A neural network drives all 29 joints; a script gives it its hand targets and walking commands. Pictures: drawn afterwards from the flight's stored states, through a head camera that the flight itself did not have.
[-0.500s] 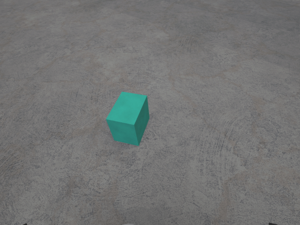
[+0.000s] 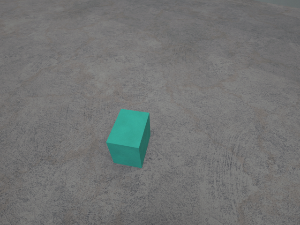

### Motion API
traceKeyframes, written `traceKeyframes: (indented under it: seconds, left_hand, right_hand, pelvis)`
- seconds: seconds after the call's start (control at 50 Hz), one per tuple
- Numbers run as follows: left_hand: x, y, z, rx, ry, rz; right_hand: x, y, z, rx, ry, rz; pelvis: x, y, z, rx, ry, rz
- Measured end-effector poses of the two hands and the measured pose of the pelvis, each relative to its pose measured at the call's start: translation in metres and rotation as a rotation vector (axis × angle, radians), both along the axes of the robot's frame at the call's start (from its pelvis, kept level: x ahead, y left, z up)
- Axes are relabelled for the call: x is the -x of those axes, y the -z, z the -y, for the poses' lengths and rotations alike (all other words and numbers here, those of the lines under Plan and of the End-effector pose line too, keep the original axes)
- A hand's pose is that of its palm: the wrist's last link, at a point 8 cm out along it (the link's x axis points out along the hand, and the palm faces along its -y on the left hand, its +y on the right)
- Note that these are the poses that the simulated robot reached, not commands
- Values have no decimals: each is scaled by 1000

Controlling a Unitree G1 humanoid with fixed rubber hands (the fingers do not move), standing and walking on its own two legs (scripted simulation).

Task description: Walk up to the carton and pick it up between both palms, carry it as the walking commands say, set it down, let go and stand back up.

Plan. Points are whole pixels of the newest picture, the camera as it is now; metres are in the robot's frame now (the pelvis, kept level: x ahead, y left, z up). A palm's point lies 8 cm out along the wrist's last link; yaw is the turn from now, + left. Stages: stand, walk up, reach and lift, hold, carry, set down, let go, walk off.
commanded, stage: walk up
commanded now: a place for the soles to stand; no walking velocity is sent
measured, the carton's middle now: (131, 138) +0.81 +0.10 -0.61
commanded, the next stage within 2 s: none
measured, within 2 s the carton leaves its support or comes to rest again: neither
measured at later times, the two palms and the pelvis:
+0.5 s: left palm out of the picture +0.23 +0.47 -0.06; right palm (226, 179) +0.25 -0.23 -0.07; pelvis +0.16 +0.12 +0.00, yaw -1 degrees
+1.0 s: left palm out of the picture +0.34 +0.58 -0.09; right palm (177, 144) +0.40 -0.11 -0.09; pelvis +0.28 +0.22 -0.01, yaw -3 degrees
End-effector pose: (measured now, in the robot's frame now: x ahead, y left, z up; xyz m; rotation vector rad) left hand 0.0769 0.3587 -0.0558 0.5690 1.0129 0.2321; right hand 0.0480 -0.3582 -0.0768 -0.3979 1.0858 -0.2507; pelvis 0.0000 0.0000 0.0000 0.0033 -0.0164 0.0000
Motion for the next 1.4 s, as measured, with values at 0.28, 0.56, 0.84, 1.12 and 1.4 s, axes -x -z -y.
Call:
traceKeyframes:
  seconds: [0.28, 0.56, 0.84, 1.12, 1.4]
  left_hand:
    - [-18, -37, -95, -104, -147, -57]
    - [-176, 4, -115, 13, 11, -11]
    - [-196, -25, -207, -92, -105, -54]
    - [-299, 46, -213, 86, -28, -107]
    - [-364, 31, -201, 90, 26, -54]
  right_hand:
    - [-199, 2, -106, -104, -172, 126]
    - [-201, -4, -125, 2, -18, 56]
    - [-328, 16, -215, -75, -111, 76]
    - [-358, -4, -237, 67, 8, 102]
    - [-330, -2, -217, 94, 85, 36]
  pelvis:
    - [-92, -8, -70, -4, -10, 16]
    - [-179, 0, -124, -1, 15, 22]
    - [-253, -1, -187, -23, 17, 23]
    - [-298, 11, -229, 12, 70, 9]
    - [-301, 4, -222, -2, 104, 1]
